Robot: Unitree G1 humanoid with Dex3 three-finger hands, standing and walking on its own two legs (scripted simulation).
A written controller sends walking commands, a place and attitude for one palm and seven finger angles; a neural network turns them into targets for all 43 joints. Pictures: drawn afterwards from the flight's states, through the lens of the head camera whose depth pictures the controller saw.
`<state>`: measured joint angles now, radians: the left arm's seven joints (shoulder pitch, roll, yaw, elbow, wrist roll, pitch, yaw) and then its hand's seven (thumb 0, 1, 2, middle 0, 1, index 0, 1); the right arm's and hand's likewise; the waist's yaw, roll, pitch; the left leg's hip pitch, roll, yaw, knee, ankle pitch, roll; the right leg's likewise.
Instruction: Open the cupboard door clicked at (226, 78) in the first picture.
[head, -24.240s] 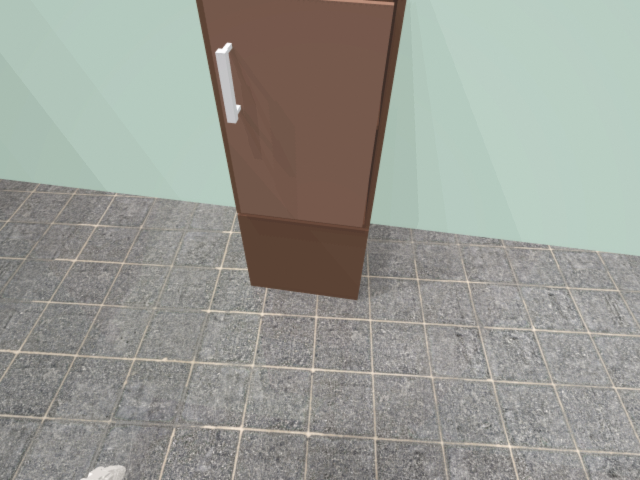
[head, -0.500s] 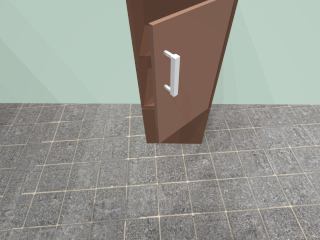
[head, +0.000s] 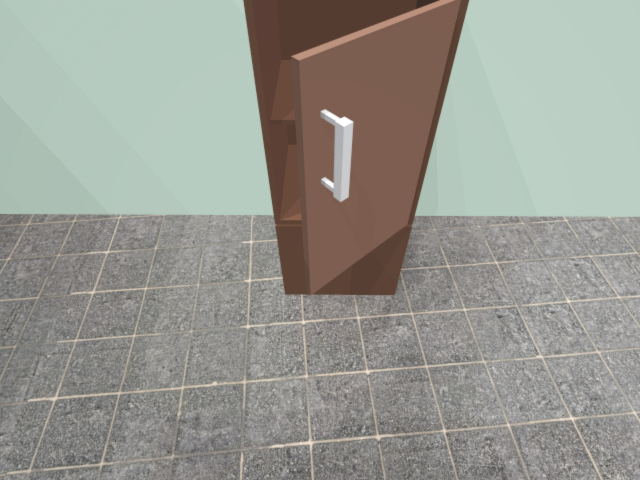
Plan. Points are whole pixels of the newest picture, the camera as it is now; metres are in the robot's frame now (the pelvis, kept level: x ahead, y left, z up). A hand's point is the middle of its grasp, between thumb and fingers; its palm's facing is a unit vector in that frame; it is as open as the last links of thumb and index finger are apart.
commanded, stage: look to check the result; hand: left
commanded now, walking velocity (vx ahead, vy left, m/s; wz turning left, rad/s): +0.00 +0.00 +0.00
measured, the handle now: (334, 157) +0.60 +0.01 +0.07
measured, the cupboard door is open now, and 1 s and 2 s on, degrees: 42 42 42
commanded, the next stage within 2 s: walk to a spot facing it in 0.48 s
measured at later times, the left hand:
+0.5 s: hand out of the picture +0.00 +0.16 -0.17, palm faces +0.04 -0.98 -0.18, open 7.4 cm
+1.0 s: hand out of the picture +0.07 +0.19 -0.18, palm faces -0.09 -0.97 -0.25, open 7.4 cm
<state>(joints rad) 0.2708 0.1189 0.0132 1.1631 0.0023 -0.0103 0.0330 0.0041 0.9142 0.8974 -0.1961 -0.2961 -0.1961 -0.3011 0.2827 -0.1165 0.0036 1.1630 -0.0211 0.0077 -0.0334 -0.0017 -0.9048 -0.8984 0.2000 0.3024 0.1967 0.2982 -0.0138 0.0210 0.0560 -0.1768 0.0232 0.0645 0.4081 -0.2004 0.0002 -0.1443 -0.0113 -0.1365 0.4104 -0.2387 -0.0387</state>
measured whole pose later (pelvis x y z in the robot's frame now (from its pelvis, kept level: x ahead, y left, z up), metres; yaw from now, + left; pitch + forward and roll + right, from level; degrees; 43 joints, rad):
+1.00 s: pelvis +0.01 +0.00 -0.01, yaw -9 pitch +0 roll +1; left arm 0.20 0.19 0.09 1.04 0.02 0.07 -0.01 0.00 0.91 0.90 -0.20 -0.30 -0.20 -0.30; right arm 0.21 -0.19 -0.05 1.02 -0.03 0.01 -0.05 0.00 -0.90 -0.90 0.20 0.30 0.20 0.30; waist 0.01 0.01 0.10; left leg -0.23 0.08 0.21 0.55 -0.32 0.00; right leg -0.33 0.01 -0.03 0.77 -0.44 -0.02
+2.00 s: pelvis +0.07 -0.02 -0.01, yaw -45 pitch +1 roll +0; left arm 0.15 0.26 0.06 0.90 0.02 0.06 0.00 0.00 0.91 0.90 -0.20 -0.30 -0.20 -0.30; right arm 0.19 -0.26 -0.05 0.88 0.00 0.03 -0.02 0.00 -0.90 -0.90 0.20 0.30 0.20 0.30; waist -0.02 -0.04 0.13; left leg -0.36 0.04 0.05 0.71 -0.39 -0.06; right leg -0.33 0.03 0.12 0.60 -0.28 0.02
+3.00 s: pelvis +0.11 -0.23 -0.03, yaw -81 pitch +1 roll +0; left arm 0.02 0.26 0.07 0.88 0.02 -0.02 -0.06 0.01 0.91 0.90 -0.19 -0.30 -0.19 -0.30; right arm 0.45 -0.21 -0.02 1.02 -0.02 -0.01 0.00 0.00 -0.90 -0.90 0.20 0.30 0.20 0.30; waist -0.05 -0.01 0.11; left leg -0.14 0.19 0.21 0.83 -0.50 -0.07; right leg -0.43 -0.04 -0.12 0.65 -0.22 -0.07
